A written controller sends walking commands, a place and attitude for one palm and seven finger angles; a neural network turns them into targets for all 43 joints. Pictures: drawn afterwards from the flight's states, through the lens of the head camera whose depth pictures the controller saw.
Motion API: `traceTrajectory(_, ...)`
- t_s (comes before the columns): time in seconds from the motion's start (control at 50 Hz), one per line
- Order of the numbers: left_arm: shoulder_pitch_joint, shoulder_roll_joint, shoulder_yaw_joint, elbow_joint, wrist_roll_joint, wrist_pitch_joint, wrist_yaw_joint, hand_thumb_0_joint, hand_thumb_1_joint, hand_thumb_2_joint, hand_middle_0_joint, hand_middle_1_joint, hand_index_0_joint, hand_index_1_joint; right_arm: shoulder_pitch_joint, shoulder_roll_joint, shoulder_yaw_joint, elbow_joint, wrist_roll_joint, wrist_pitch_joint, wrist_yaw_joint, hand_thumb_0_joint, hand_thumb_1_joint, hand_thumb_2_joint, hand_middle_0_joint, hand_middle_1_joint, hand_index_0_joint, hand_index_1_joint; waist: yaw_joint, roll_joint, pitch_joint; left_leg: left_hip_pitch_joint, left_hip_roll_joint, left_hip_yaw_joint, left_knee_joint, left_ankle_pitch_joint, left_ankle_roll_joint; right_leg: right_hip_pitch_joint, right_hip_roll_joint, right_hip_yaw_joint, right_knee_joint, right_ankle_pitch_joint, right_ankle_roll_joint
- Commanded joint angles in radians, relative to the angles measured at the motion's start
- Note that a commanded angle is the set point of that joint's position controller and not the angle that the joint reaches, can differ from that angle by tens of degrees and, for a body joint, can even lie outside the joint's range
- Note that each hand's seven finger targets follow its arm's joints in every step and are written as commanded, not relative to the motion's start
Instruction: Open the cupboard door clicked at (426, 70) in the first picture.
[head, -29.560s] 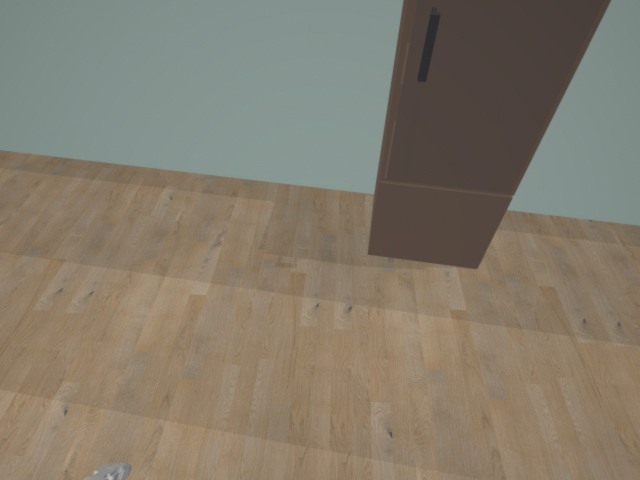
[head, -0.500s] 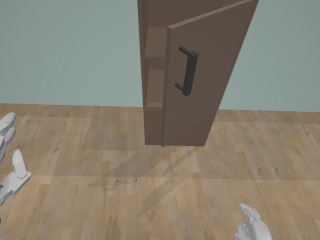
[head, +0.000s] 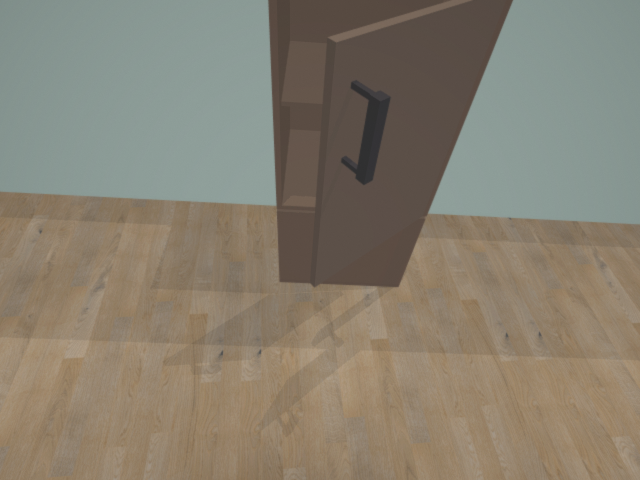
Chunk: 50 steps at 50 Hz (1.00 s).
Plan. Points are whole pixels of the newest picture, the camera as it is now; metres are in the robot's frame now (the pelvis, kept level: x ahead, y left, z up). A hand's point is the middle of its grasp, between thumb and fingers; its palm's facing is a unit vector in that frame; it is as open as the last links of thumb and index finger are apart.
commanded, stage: let the arm hang, fingers relaxed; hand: left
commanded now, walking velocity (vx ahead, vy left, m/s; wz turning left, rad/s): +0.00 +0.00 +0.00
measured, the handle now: (361, 134) +0.59 -0.03 +0.11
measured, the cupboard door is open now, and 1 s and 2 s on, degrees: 40 40 40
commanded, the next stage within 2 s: look to check the result in 0.76 s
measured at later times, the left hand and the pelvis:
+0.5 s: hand out of the picture +0.00 +0.16 -0.17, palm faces +0.08 -0.98 -0.20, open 7.4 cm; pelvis +0.02 -0.01 +0.00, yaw +1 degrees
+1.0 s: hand out of the picture +0.01 +0.15 -0.17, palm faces +0.09 -0.98 -0.19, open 7.4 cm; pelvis +0.04 -0.01 +0.01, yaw +1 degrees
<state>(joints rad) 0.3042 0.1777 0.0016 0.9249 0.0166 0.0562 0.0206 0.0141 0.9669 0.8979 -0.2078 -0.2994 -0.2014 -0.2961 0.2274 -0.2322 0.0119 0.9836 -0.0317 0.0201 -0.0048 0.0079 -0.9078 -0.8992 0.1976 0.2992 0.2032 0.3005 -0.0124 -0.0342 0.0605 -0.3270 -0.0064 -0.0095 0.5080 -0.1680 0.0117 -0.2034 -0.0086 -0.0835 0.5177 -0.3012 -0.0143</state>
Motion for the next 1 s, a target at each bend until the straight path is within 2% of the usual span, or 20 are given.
traceTrajectory(0.0,0.040,0.146,0.041,0.026,-0.011,-0.058,0.003,0.000,0.900,0.900,-0.200,-0.300,-0.200,-0.300,-0.008,-0.071,-0.016,-0.018,0.004,-0.015,-0.017,0.000,-0.900,-0.900,0.200,0.300,0.200,0.300,0.012,0.264,-0.076,0.054,0.071,-0.106,-0.109,-0.009,0.014,0.033,-0.095,0.125,-0.149,0.021,-0.041)
traceTrajectory(0.1,0.058,0.104,0.031,0.128,-0.014,-0.058,0.004,0.000,0.900,0.900,-0.200,-0.300,-0.200,-0.300,0.072,-0.045,-0.020,0.044,0.008,0.000,-0.027,0.000,-0.900,-0.900,0.200,0.300,0.200,0.300,-0.002,0.132,-0.004,0.066,0.070,-0.108,-0.110,-0.063,0.013,-0.022,-0.097,0.114,-0.198,-0.047,-0.046)
traceTrajectory(0.12,0.062,0.100,0.032,0.140,-0.014,-0.058,0.005,0.000,0.900,0.900,-0.200,-0.300,-0.200,-0.300,0.089,-0.042,-0.021,0.052,0.009,0.003,-0.029,0.000,-0.900,-0.900,0.200,0.300,0.200,0.300,-0.002,0.074,0.013,0.064,0.072,-0.108,-0.108,-0.072,0.015,-0.032,-0.094,0.106,-0.212,-0.074,-0.046)
traceTrajectory(0.14,0.063,0.087,0.030,0.154,-0.012,-0.057,0.006,0.000,0.900,0.900,-0.200,-0.300,-0.200,-0.300,0.099,-0.034,-0.022,0.064,0.008,0.004,-0.029,0.000,-0.900,-0.900,0.200,0.300,0.200,0.300,-0.004,0.052,0.034,0.065,0.069,-0.103,-0.107,-0.076,0.015,-0.050,-0.100,0.110,-0.218,-0.090,-0.046)
traceTrajectory(0.26,0.086,0.058,0.030,0.197,-0.015,-0.059,0.013,0.000,0.900,0.900,-0.200,-0.300,-0.200,-0.300,0.139,-0.002,-0.019,0.108,0.006,0.003,-0.030,0.000,-0.900,-0.900,0.200,0.300,0.200,0.300,-0.004,-0.016,0.035,0.089,0.066,-0.084,-0.096,-0.035,0.018,-0.057,-0.106,0.105,-0.215,-0.095,-0.047)
traceTrajectory(0.32,0.097,0.049,0.030,0.205,-0.015,-0.060,0.017,0.000,0.900,0.900,-0.200,-0.300,-0.200,-0.300,0.138,0.009,-0.016,0.122,0.008,0.001,-0.031,0.000,-0.900,-0.900,0.200,0.300,0.200,0.300,0.002,-0.003,0.053,0.086,0.067,-0.080,-0.094,-0.002,0.020,-0.056,-0.103,0.095,-0.210,-0.073,-0.044)
traceTrajectory(0.42,0.109,0.039,0.034,0.208,-0.015,-0.064,0.021,0.000,0.900,0.900,-0.200,-0.300,-0.200,-0.300,0.132,0.025,-0.016,0.135,0.008,-0.006,-0.033,0.000,-0.900,-0.900,0.200,0.300,0.200,0.300,0.012,0.022,0.043,0.080,0.072,-0.079,-0.099,0.053,0.022,-0.017,-0.100,0.085,-0.186,0.002,-0.037)
traceTrajectory(0.52,0.098,0.033,0.039,0.204,-0.014,-0.066,0.023,0.000,0.900,0.900,-0.200,-0.300,-0.200,-0.300,0.128,0.036,-0.016,0.142,0.008,-0.010,-0.035,0.000,-0.900,-0.900,0.200,0.300,0.200,0.300,0.013,0.022,0.045,0.076,0.073,-0.078,-0.100,0.086,0.022,0.006,-0.102,0.080,-0.185,0.042,-0.034)
traceTrajectory(0.7,0.087,0.026,0.041,0.205,-0.014,-0.069,0.021,0.000,0.900,0.900,-0.200,-0.300,-0.200,-0.300,0.108,0.030,-0.016,0.141,0.007,-0.015,-0.041,0.000,-0.900,-0.900,0.200,0.300,0.200,0.300,0.010,0.082,0.032,0.101,0.075,-0.079,-0.108,0.128,0.018,0.032,-0.103,0.086,-0.188,0.115,-0.033)
traceTrajectory(0.76,0.085,0.028,0.041,0.203,-0.014,-0.070,0.021,0.000,0.900,0.900,-0.200,-0.300,-0.200,-0.300,0.103,0.022,-0.017,0.138,0.008,-0.015,-0.042,0.000,-0.900,-0.900,0.200,0.300,0.200,0.300,0.008,0.050,0.023,0.113,0.078,-0.079,-0.107,0.140,0.019,0.042,-0.102,0.085,-0.191,0.137,-0.031)
traceTrajectory(0.82,0.089,0.028,0.041,0.204,-0.013,-0.069,0.020,0.000,0.900,0.900,-0.200,-0.300,-0.200,-0.300,0.099,0.018,-0.017,0.135,0.011,-0.014,-0.043,0.000,-0.900,-0.900,0.200,0.300,0.200,0.300,0.011,0.040,0.034,0.112,0.078,-0.079,-0.107,0.138,0.020,0.042,-0.101,0.076,-0.201,0.132,-0.029)
traceTrajectory(0.92,0.094,0.038,0.040,0.203,-0.013,-0.072,0.020,0.000,0.900,0.900,-0.200,-0.300,-0.200,-0.300,0.094,0.007,-0.017,0.135,0.012,-0.017,-0.042,0.000,-0.900,-0.900,0.200,0.300,0.200,0.300,0.011,0.020,-0.002,0.137,0.078,-0.075,-0.102,0.171,0.021,0.069,-0.105,0.072,-0.198,0.179,-0.025)
traceTrajectory(0.98,0.094,0.031,0.037,0.206,-0.014,-0.072,0.021,0.000,0.900,0.900,-0.200,-0.300,-0.200,-0.300,0.085,0.005,-0.016,0.138,0.010,-0.016,-0.043,0.000,-0.900,-0.900,0.200,0.300,0.200,0.300,0.009,0.025,0.002,0.148,0.078,-0.074,-0.105,0.179,0.020,0.062,-0.106,0.080,-0.194,0.202,-0.025)
